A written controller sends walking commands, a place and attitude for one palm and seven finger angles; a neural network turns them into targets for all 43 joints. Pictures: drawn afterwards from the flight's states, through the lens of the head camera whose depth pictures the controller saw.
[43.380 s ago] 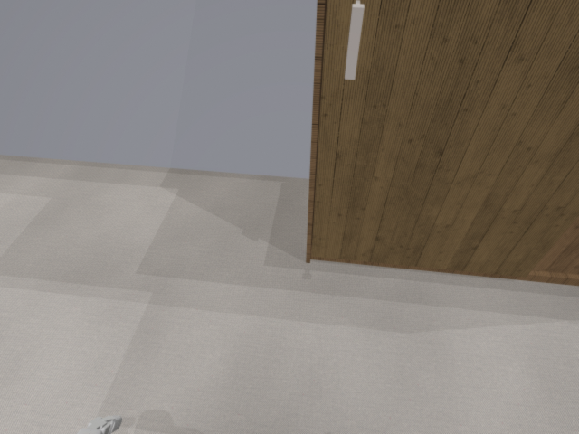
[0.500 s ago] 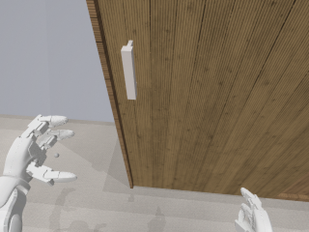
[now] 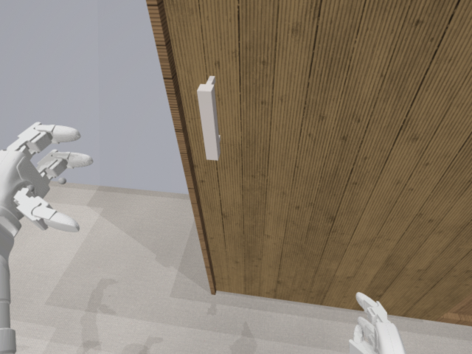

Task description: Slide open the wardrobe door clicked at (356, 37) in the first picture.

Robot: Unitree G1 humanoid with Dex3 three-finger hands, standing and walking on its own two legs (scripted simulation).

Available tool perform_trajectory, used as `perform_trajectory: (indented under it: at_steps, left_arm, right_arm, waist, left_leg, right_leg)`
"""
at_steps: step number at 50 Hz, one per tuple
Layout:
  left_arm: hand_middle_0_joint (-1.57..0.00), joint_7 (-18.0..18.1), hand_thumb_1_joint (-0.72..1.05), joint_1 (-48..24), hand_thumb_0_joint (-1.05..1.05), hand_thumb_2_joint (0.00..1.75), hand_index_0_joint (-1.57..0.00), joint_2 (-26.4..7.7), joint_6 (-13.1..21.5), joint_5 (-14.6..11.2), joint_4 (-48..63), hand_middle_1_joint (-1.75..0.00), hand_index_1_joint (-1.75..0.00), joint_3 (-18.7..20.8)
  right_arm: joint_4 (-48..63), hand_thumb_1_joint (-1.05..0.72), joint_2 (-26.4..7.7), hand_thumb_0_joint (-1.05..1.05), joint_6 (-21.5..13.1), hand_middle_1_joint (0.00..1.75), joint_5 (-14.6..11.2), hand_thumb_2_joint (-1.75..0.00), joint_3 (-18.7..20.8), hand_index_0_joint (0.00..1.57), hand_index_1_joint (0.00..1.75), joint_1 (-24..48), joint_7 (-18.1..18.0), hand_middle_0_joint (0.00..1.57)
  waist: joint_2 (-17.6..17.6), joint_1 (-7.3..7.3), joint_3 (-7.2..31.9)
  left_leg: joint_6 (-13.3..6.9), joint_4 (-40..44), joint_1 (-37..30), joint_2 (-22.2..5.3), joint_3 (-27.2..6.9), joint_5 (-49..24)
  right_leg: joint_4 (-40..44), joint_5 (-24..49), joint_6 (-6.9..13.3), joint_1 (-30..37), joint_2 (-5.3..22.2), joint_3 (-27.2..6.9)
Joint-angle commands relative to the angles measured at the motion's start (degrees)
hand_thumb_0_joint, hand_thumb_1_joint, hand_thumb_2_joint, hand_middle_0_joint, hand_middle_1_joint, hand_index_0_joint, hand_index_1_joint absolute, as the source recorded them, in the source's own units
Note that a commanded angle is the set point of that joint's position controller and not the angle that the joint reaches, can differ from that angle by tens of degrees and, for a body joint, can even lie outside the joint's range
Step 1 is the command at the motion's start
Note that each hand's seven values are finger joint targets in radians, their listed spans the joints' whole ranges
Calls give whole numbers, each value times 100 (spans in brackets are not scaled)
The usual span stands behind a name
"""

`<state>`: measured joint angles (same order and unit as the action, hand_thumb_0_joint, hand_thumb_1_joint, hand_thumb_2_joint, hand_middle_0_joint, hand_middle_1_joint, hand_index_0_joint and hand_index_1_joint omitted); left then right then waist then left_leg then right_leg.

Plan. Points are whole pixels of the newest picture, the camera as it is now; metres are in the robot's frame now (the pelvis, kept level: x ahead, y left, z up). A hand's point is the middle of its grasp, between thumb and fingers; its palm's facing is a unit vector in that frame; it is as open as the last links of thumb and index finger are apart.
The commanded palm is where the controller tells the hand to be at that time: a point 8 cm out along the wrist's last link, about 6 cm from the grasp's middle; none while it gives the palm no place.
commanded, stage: raise the hand with hooked fingers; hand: left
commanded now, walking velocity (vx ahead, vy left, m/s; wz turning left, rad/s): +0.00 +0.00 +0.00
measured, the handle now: (212, 118) +0.50 +0.11 +0.17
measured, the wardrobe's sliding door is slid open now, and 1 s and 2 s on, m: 0.01 0.01 0.01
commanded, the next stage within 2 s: move the hooked fingers beside the handle in 0.44 s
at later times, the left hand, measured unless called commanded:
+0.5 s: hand (87, 181) +0.30 +0.27 +0.18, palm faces +0.01 -1.00 -0.07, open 14.0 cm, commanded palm +0.26 +0.31 +0.19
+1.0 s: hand (112, 165) +0.33 +0.24 +0.18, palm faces +0.00 -1.00 -0.02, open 14.0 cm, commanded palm +0.30 +0.29 +0.18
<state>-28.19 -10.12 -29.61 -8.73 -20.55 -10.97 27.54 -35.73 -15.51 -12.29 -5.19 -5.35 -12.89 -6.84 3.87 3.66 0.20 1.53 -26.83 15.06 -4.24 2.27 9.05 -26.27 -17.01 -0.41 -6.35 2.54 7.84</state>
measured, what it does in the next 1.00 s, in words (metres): stands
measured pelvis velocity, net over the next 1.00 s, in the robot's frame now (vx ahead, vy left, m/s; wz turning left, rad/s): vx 0.01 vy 0.00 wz -0.02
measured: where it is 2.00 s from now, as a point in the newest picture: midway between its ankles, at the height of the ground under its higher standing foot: outside the picture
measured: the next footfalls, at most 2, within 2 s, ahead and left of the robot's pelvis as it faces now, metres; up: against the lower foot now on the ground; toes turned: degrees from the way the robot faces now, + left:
none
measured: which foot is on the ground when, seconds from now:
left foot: down 0.00-1.00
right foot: down 0.00-1.00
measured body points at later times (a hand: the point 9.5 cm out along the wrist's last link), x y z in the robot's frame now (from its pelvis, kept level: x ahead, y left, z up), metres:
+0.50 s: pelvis +0.01 +0.00 +0.00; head +0.00 -0.02 +0.45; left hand +0.29 +0.32 +0.18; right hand +0.20 -0.24 -0.07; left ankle +0.06 +0.14 -0.74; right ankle -0.03 -0.12 -0.74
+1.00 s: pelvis +0.01 +0.00 +0.00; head -0.01 -0.02 +0.45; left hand +0.32 +0.29 +0.19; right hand +0.19 -0.24 -0.08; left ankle +0.06 +0.14 -0.74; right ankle -0.03 -0.12 -0.74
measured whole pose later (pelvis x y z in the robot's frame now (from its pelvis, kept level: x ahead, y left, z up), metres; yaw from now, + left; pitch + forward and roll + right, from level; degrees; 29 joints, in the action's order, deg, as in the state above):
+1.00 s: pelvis +0.01 +0.00 +0.00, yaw -1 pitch -2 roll +0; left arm -22.4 -15.0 -23.9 -9.4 -17.9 -13.3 23.0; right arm -35.3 -15.3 -9.3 -4.9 -4.1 -12.1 -6.7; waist 3.0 1.9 0.8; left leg 1.9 -26.0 14.4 -4.5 3.5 9.4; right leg -26.6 -17.5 -0.2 -6.9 2.4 6.4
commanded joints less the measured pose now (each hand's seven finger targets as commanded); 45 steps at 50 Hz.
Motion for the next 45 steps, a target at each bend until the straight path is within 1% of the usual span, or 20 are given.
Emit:
perform_trajectory:
  at_steps: [1, 2, 6, 9, 10, 11, 14, 16, 19, 21, 27, 29, 31, 32, 35, 36, 40, 41, 42, 45]
  left_arm:
    - [-30, -190, -50, -1143, 0, 30, -30, -1183, -8, -116, 735, -120, -120, 122]
    - [-30, -195, -50, -1142, 0, 30, -30, -1284, 37, -152, 864, -120, -120, 246]
    - [-30, -22, -50, -1250, 0, 30, -30, -1867, 400, -212, 1648, -120, -120, 883]
    - [-30, 169, -50, -1263, 0, 30, -30, -1748, 612, -229, 1771, -120, -120, 979]
    - [-30, 202, -50, -1312, 0, 30, -30, -1732, 636, -210, 1807, -120, -120, 970]
    - [-30, 252, -50, -1333, 0, 30, -30, -1753, 626, -183, 1831, -120, -120, 962]
    - [-30, 220, -50, -1337, 0, 30, -30, -1419, 413, -120, 1458, -120, -120, 652]
    - [-30, 169, -50, -1367, 0, 30, -30, -1241, 269, -94, 1382, -120, -120, 394]
    - [-30, 76, -50, -1378, 0, 30, -30, -1268, 130, -74, 1442, -120, -120, 345]
    - [-30, 87, -50, -1316, 0, 30, -30, -1442, 186, -103, 1608, -120, -120, 490]
    - [-30, 143, -50, -1189, 0, 30, -30, -1596, 323, -180, 1595, -120, -120, 830]
    - [-30, 137, -50, -1451, 0, 30, -30, -1411, 295, -171, 1288, -120, -120, 627]
    - [-30, 120, -50, -1540, 0, 30, -30, -1295, 256, -156, 1193, -120, -120, 464]
    - [-30, 104, -50, -1658, 0, 30, -30, -1135, 229, -120, 1227, -120, -120, 275]
    - [-30, 134, -50, -1955, 0, 30, -30, -988, 196, -32, 1335, -120, -120, -3]
    - [-30, 166, -50, -1948, 0, 30, -30, -931, 211, -21, 1356, -120, -120, -92]
    - [-30, 335, -50, -2224, 0, 30, -30, -1086, 328, 32, 1348, -120, -120, 86]
    - [-30, 413, -50, -2235, 0, 30, -30, -1273, 379, 45, 1338, -120, -120, 230]
    - [-30, 463, -50, -2283, 0, 30, -30, -1170, 404, 64, 1448, -120, -120, 191]
    - [-30, 601, -50, -2396, 0, 30, -30, -1066, 388, 130, 1259, -120, -120, 138]
  right_arm:
    - [1091, -90, -723, 0, -307, 30, -47, -90, 357, 20, 30, 763, 24, 20]
    - [1120, -90, -732, 0, -302, 30, -41, -90, 364, 20, 30, 768, 50, 20]
    - [1184, -90, -718, 0, -341, 30, 20, -90, 403, 20, 30, 797, 110, 20]
    - [1159, -90, -659, 0, -371, 30, 46, -90, 411, 20, 30, 744, 102, 20]
    - [1141, -90, -663, 0, -374, 30, 48, -90, 417, 20, 30, 740, 93, 20]
    - [1100, -90, -672, 0, -369, 30, 54, -90, 419, 20, 30, 735, 88, 20]
    - [1057, -90, -670, 0, -314, 30, 24, -90, 428, 20, 30, 700, 47, 20]
    - [1060, -90, -693, 0, -275, 30, 3, -90, 433, 20, 30, 712, 16, 20]
    - [1105, -90, -710, 0, -235, 30, -13, -90, 442, 20, 30, 714, -4, 20]
    - [1121, -90, -716, 0, -216, 30, 7, -90, 437, 20, 30, 730, 6, 20]
    - [1144, -90, -665, 0, -181, 30, 26, -90, 422, 20, 30, 756, 38, 20]
    - [1077, -90, -673, 0, -149, 30, 11, -90, 409, 20, 30, 741, 29, 20]
    - [1044, -90, -683, 0, -138, 30, -6, -90, 431, 20, 30, 720, 22, 20]
    - [1061, -90, -664, 0, -141, 30, -16, -90, 418, 20, 30, 755, 17, 20]
    - [1075, -90, -660, 0, -126, 30, -8, -90, 398, 20, 30, 760, -11, 20]
    - [1055, -90, -651, 0, -124, 30, -4, -90, 410, 20, 30, 764, -14, 20]
    - [1039, -90, -659, 0, -112, 30, 30, -90, 406, 20, 30, 771, -38, 20]
    - [994, -90, -674, 0, -105, 30, 35, -90, 422, 20, 30, 755, -33, 20]
    - [1024, -90, -641, 0, -111, 30, 41, -90, 417, 20, 30, 784, -27, 20]
    - [1012, -90, -620, 0, -77, 30, 51, -90, 403, 20, 30, 801, -12, 20]
  waist:
    - [-269, -75, 709]
    - [-377, -58, 816]
    - [-256, 51, 1335]
    - [8, 18, 1270]
    - [230, 8, 1213]
    - [172, 17, 1149]
    - [458, -60, 896]
    - [169, -106, 798]
    - [144, -106, 1006]
    - [-26, -69, 1174]
    - [-23, -4, 1258]
    - [-117, -91, 1011]
    - [-113, -121, 1024]
    - [152, -150, 993]
    - [229, -190, 1076]
    - [18, -215, 1055]
    - [-3, -175, 1185]
    - [-145, -146, 1252]
    - [75, -136, 1381]
    - [180, -129, 1265]
  left_leg:
    - [-283, 239, -939, 454, -184, 52]
    - [-290, 217, -912, 463, -200, -24]
    - [-303, 103, -1147, 468, -126, -439]
    - [-302, 166, -1217, 469, -97, -494]
    - [-300, 172, -1248, 472, -68, -529]
    - [-296, 158, -1219, 442, -64, -588]
    - [-281, 201, -1180, 456, -26, -525]
    - [-283, 208, -1138, 428, -53, -453]
    - [-301, 179, -1238, 455, -59, -579]
    - [-304, 142, -1292, 445, -67, -697]
    - [-308, 167, -1323, 462, -69, -871]
    - [-294, 202, -1236, 457, -74, -689]
    - [-296, 158, -1287, 435, -51, -674]
    - [-292, 169, -1296, 452, -49, -658]
    - [-285, 187, -1354, 456, -103, -604]
    - [-304, 149, -1352, 427, -75, -584]
    - [-296, 214, -1335, 449, -137, -511]
    - [-301, 190, -1346, 420, -122, -566]
    - [-307, 194, -1400, 444, -108, -649]
    - [-277, 262, -1349, 439, -101, -528]
  right_leg:
    - [635, 747, 30, -839, -284, -472]
    - [577, 838, 20, -775, -263, -465]
    - [465, 1282, 20, -518, -289, -471]
    - [455, 1368, 36, -542, -319, -413]
    - [455, 1434, 45, -559, -321, -419]
    - [460, 1497, 52, -510, -312, -422]
    - [467, 1560, 44, -643, -305, -417]
    - [500, 1449, 33, -665, -305, -407]
    - [437, 1638, 7, -661, -320, -382]
    - [417, 1719, 24, -536, -328, -375]
    - [377, 1945, 35, -487, -351, -324]
    - [421, 1778, 22, -636, -363, -318]
    - [448, 1763, 19, -663, -351, -358]
    - [426, 1755, 25, -714, -339, -361]
    - [420, 1618, 47, -754, -345, -333]
    - [455, 1600, 37, -754, -333, -363]
    - [432, 1438, 46, -723, -338, -332]
    - [448, 1468, 48, -642, -335, -345]
    - [418, 1559, 57, -591, -312, -360]
    - [443, 1413, 69, -638, -318, -340]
